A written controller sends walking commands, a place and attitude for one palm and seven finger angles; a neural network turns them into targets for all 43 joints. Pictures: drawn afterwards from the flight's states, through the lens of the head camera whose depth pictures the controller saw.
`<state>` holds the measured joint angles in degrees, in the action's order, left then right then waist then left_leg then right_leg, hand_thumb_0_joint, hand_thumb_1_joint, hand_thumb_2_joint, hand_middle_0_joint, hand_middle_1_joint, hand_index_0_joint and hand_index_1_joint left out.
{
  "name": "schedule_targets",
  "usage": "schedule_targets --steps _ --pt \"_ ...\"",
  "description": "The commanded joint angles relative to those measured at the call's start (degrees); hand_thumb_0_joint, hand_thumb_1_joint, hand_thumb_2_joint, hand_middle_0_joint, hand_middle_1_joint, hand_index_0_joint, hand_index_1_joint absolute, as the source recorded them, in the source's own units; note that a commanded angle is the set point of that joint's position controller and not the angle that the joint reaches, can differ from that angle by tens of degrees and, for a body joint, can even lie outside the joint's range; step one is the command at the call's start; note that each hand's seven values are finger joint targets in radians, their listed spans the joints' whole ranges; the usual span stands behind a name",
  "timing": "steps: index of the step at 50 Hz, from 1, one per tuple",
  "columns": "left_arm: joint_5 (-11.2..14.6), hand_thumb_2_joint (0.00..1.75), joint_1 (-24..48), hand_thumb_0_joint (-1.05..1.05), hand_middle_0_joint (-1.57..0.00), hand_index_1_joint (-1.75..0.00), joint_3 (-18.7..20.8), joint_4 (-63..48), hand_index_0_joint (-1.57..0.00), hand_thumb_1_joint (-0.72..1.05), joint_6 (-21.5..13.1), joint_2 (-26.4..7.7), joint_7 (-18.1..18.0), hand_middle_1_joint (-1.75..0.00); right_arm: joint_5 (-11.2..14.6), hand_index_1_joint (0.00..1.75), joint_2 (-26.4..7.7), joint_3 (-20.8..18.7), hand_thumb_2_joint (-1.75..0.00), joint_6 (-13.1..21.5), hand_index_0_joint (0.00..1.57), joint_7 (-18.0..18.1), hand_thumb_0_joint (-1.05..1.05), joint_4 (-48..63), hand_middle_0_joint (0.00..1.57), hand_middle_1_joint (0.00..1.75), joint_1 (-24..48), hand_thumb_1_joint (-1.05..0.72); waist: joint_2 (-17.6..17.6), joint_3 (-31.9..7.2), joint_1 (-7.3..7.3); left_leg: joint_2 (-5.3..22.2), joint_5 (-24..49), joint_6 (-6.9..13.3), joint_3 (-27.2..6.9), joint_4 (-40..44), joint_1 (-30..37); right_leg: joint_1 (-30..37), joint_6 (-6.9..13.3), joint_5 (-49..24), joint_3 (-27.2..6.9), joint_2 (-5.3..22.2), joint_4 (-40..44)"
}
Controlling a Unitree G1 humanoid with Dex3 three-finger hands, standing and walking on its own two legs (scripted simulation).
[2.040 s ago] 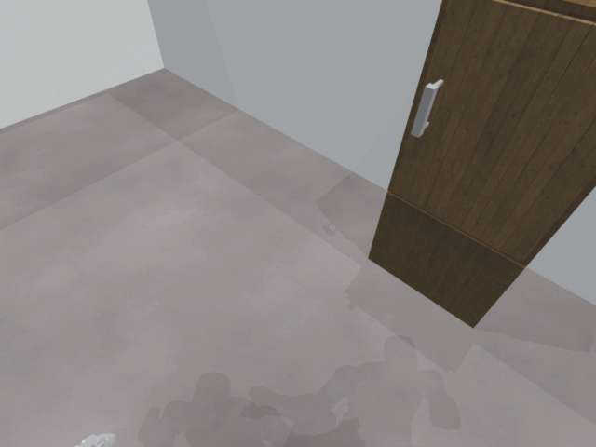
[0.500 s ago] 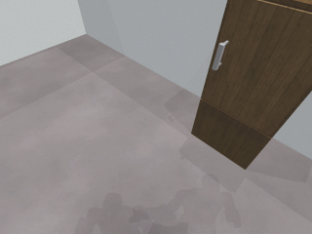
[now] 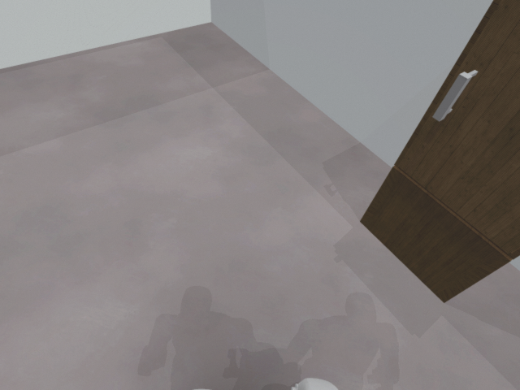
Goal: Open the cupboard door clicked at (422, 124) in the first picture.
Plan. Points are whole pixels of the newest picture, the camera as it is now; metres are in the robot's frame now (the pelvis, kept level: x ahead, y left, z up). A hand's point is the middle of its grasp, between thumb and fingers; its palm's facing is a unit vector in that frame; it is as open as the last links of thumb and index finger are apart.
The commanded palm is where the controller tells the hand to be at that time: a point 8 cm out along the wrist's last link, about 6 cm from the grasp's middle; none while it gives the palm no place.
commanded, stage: walk to a spot facing it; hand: left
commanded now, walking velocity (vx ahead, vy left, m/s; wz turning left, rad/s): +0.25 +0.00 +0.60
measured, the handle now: (455, 95) +0.84 -0.51 +0.00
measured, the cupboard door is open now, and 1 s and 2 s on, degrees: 0 0 0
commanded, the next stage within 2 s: turn to face it in 0.54 s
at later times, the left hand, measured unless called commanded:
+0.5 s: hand out of the picture +0.05 +0.16 -0.14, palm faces +0.33 -0.91 -0.25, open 7.4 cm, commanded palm none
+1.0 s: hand out of the picture +0.10 +0.22 -0.17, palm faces +0.45 -0.87 -0.20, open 7.4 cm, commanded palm none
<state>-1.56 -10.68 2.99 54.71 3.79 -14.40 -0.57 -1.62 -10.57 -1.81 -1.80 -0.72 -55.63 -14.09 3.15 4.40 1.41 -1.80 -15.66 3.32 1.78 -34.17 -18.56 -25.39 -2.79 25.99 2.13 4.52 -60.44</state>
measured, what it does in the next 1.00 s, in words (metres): walks ahead, turning left: right foot, then left foot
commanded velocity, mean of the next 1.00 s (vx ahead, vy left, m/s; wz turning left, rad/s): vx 0.10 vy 0.00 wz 0.13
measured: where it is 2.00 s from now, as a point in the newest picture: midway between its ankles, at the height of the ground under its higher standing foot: outside the picture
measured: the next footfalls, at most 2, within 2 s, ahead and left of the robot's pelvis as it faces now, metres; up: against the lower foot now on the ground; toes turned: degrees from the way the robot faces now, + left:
right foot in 0.32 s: +0.11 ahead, -0.15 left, +0.00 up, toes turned +10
left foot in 0.72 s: +0.18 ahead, +0.16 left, +0.00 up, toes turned +34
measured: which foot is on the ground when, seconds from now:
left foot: down 0.00-0.32, up 0.34-0.70, down 0.72-1.00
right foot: up 0.00-0.30, down 0.32-0.74, up 0.76-1.00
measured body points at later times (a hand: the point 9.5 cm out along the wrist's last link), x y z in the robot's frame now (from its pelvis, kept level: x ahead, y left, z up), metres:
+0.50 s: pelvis +0.08 -0.04 +0.02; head +0.10 -0.04 +0.47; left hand +0.04 +0.21 -0.12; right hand +0.21 -0.29 -0.13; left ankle +0.06 +0.10 -0.64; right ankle +0.07 -0.15 -0.73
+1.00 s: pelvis +0.17 +0.04 +0.01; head +0.19 +0.07 +0.45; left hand +0.08 +0.26 -0.15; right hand +0.38 -0.09 -0.13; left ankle +0.15 +0.14 -0.73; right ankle +0.24 -0.09 -0.67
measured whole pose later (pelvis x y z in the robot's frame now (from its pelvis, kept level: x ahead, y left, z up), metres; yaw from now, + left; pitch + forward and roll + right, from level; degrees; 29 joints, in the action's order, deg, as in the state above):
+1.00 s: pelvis +0.17 +0.04 +0.01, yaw +20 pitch -2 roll +0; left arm -1.4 -16.6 3.9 57.4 3.3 -11.4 -0.6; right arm -1.3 -6.1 -0.6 -0.5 0.4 -54.7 -2.9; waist 1.7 5.8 -3.9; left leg 4.8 -15.7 1.7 12.4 -30.5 -12.5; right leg -25.7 -3.3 24.8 4.2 5.6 -56.7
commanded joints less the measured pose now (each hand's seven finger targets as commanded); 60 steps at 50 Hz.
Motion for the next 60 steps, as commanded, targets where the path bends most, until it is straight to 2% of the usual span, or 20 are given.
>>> schedule_targets --steps 1,9,14,15,16,17,18,22,31,34,35,36,37,42,47,53,56,57,58,60 --pt "0.21 0.90 1.12 0.00 -0.20 -0.30 1.52 -4.97 -0.20 0.90 -2.83 -4.59 0.90 -0.30 0.31 0.30 -12.71 -3.19 -0.90 2.44 0.20 1.36 0.00 3.43 0.20 0.30 -2.50 -0.90 -9.87 -5.49 0.56 13.31 -11.00 6.15 -22.77 21.38 7.98 -6.94 -0.36 -3.00 -1.76 -0.01 1.31" --pt "0.46 0.90 2.97 0.00 -0.20 -0.30 1.45 -7.13 -0.20 0.90 -3.92 -2.99 1.26 -0.30 0.14 0.30 -13.08 -4.26 -0.90 2.51 0.20 1.22 0.00 2.54 0.20 0.30 -5.55 -0.90 -11.56 -4.22 1.59 12.81 -11.54 8.12 -27.94 21.02 8.54 -3.70 -0.63 -1.43 -1.08 -2.09 14.83" --pt "0.45 0.90 -8.04 0.00 -0.20 -0.30 2.21 -4.49 -0.20 0.90 -4.95 -3.80 1.00 -0.30 0.28 0.30 -12.78 -4.58 -0.90 2.00 0.20 0.96 0.00 4.24 0.20 0.30 0.65 -0.90 -9.54 -4.80 -4.53 6.76 -12.59 4.49 -24.88 11.25 -7.70 21.68 0.13 -7.53 1.04 -4.64 34.10" --pt "-0.11 0.90 -12.16 0.00 -0.20 -0.30 3.07 -3.78 -0.20 0.90 -5.59 -7.49 0.39 -0.30 0.71 0.30 -9.31 -4.04 -0.90 2.01 0.20 0.72 0.00 5.20 0.20 0.30 0.65 -0.90 -0.07 -5.43 -6.39 1.99 -17.24 1.10 -19.10 0.60 -20.93 34.30 2.46 -0.18 -7.93 3.79 42.44" --pt "-0.61 0.90 -14.54 0.00 -0.20 -0.30 3.84 -3.93 -0.20 0.90 -5.82 -12.94 -0.51 -0.30 0.80 0.30 -5.42 -3.00 -0.90 2.45 0.20 0.44 0.00 7.36 0.20 0.30 0.94 -0.90 16.48 -4.74 -7.69 -4.07 -18.42 -2.97 -5.86 -17.95 -31.55 36.81 7.88 16.10 -30.77 22.33 52.23" --pt "0.54 0.90 -13.71 0.00 -0.20 -0.30 2.99 -4.26 -0.20 0.90 -5.24 -12.35 -0.58 -0.30 -0.66 0.30 -8.63 -3.90 -0.90 2.45 0.20 0.14 0.00 8.31 0.20 0.30 4.35 -0.90 6.36 -0.25 -6.37 0.24 -15.38 -2.86 -7.34 -25.65 -30.11 26.31 9.40 16.23 -29.79 24.33 53.59" --pt "0.40 0.90 -10.97 0.00 -0.20 -0.30 3.30 -4.66 -0.20 0.90 -5.78 -11.31 -0.86 -0.30 -0.37 0.30 -8.26 -4.33 -0.90 1.88 0.20 -0.43 0.00 8.16 0.20 0.30 3.03 -0.90 6.16 -0.35 -4.11 1.92 -12.37 -2.96 -6.88 -30.38 -27.57 20.41 9.37 23.22 -31.27 23.69 55.69" --pt "0.46 0.90 -5.54 0.00 -0.20 -0.30 0.82 -3.88 -0.20 0.90 -7.55 -4.39 -0.48 -0.30 -0.29 0.30 -6.24 -3.69 -0.90 0.38 0.20 -2.26 0.00 4.39 0.20 0.30 0.51 -0.90 4.73 3.34 0.25 5.07 2.77 -5.14 -2.34 -34.25 -21.50 14.47 5.77 -6.59 -3.97 12.62 51.82" --pt "-0.31 0.90 -14.45 0.00 -0.20 -0.30 1.10 -0.69 -0.20 0.90 -6.26 -6.95 -1.43 -0.30 0.14 0.30 -4.28 -1.26 -0.90 0.15 0.20 -2.81 0.00 8.79 0.20 0.30 13.43 -0.90 7.77 1.35 -4.10 3.55 1.53 -4.28 6.36 -11.05 -13.09 22.52 5.77 -48.78 8.69 13.50 39.64" --pt "-0.23 0.90 -13.94 0.00 -0.20 -0.30 1.24 -0.50 -0.20 0.90 -6.21 -8.01 -1.66 -0.30 -0.08 0.30 -5.86 -1.19 -0.90 1.43 0.20 -1.10 0.00 6.10 0.20 0.30 4.11 -0.90 7.20 -6.42 -0.10 0.08 5.32 -2.07 7.40 2.55 4.57 22.58 4.69 -59.97 9.00 12.59 25.48" --pt "0.38 0.90 -13.58 0.00 -0.20 -0.30 0.73 -0.84 -0.20 0.90 -6.01 -7.50 -1.62 -0.30 -0.52 0.30 -8.77 -1.89 -0.90 1.94 0.20 -0.32 0.00 4.09 0.20 0.30 -2.85 -0.90 2.82 -13.00 3.27 4.08 18.65 -1.04 5.87 7.96 18.57 17.53 2.90 -50.35 9.38 10.72 14.49" --pt "1.54 0.90 -17.22 0.00 -0.20 -0.30 -0.05 -1.27 -0.20 0.90 -5.80 -3.63 -1.16 -0.30 -0.63 0.30 -15.41 -3.15 -0.90 2.46 0.20 0.41 0.00 3.25 0.20 0.30 -7.05 -0.90 -11.96 -21.46 3.39 21.28 48.24 6.27 -13.53 3.30 37.52 -0.78 0.11 -10.97 8.65 2.41 -0.85" --pt "1.30 0.90 -16.82 0.00 -0.20 -0.30 -0.58 -1.32 -0.20 0.90 -5.69 -2.19 -1.62 -0.30 1.15 0.30 -18.36 -3.52 -0.90 2.29 0.20 0.77 0.00 2.50 0.20 0.30 -9.46 -0.90 -13.37 -25.66 4.15 29.53 62.80 11.57 -15.60 5.22 35.23 -0.61 0.99 12.91 1.95 0.11 -9.81" --pt "0.73 0.90 -13.22 0.00 -0.20 -0.30 -0.12 3.29 -0.20 0.90 -2.65 -0.23 -0.90 -0.30 0.87 0.30 -8.39 -0.90 -0.90 3.38 0.20 2.47 0.00 2.96 0.20 0.30 6.67 -0.90 -11.73 -6.35 -1.75 20.81 39.63 5.53 -0.23 12.93 10.04 2.14 -0.30 2.10 -1.84 2.70 -2.01" --pt "0.28 0.90 -11.31 0.00 -0.20 -0.30 1.53 1.36 -0.20 0.90 -0.53 0.05 0.18 -0.30 0.60 0.30 -8.79 -2.33 -0.90 1.87 0.20 2.11 0.00 3.25 0.20 0.30 8.42 -0.90 -11.81 -2.00 -2.43 21.39 15.90 5.53 3.10 17.01 4.00 1.30 -0.57 -1.29 1.67 1.23 1.39" --pt "0.03 0.90 -5.93 0.00 -0.20 -0.30 2.52 -3.72 -0.20 0.90 -1.19 0.19 1.03 -0.30 0.10 0.30 -9.42 -4.50 -0.90 1.39 0.20 1.78 0.00 3.81 0.20 0.30 7.51 -0.90 -12.14 -1.31 -1.66 23.53 10.82 4.35 5.31 13.47 6.07 3.28 -0.04 -4.27 3.66 0.26 13.70" --pt "-0.18 0.90 -11.11 0.00 -0.20 -0.30 3.28 -3.56 -0.20 0.90 -2.23 -1.99 1.09 -0.30 0.21 0.30 -9.76 -4.69 -0.90 1.01 0.20 1.51 0.00 4.88 0.20 0.30 8.74 -0.90 -6.42 -4.53 -5.14 20.30 7.35 -0.65 10.24 -1.16 3.01 13.83 1.35 -15.25 3.77 -1.18 27.75" --pt "-0.80 0.90 -12.38 0.00 -0.20 -0.30 4.07 -3.73 -0.20 0.90 -3.32 -7.81 0.60 -0.30 0.51 0.30 -6.40 -4.01 -0.90 0.84 0.20 1.17 0.00 5.71 0.20 0.30 6.17 -0.90 10.78 -5.55 -5.73 13.35 -6.37 -4.95 13.70 -17.45 -6.16 19.85 5.34 -25.94 -12.42 8.60 37.99" --pt "-0.19 0.90 -12.87 0.00 -0.20 -0.30 4.46 -4.28 -0.20 0.90 -3.81 -11.95 -0.02 -0.30 0.67 0.30 -3.61 -2.90 -0.90 0.55 0.20 1.02 0.00 8.40 0.20 0.30 7.62 -0.90 17.72 -5.83 -6.22 6.82 -21.10 -6.74 7.42 -30.00 -14.68 19.08 12.19 -41.26 -27.97 18.83 42.03" --pt "0.16 0.90 -8.26 0.00 -0.20 -0.30 4.86 -5.95 -0.20 0.90 -3.17 -11.61 -0.69 -0.30 0.88 0.30 -5.79 -3.14 -0.90 0.12 0.20 1.67 0.00 8.89 0.20 0.30 10.10 -0.90 12.24 -7.10 -5.53 7.24 -16.52 -5.81 -1.69 -36.25 -16.50 17.30 14.64 -24.73 -27.75 16.03 44.23"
